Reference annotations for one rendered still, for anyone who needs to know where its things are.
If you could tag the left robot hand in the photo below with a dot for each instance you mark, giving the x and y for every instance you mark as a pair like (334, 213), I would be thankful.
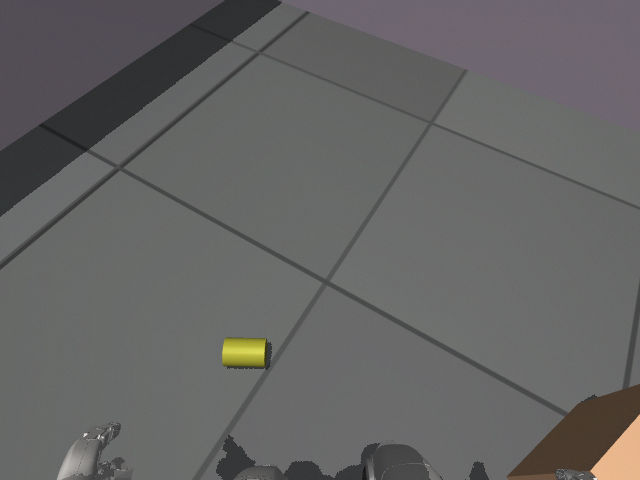
(84, 456)

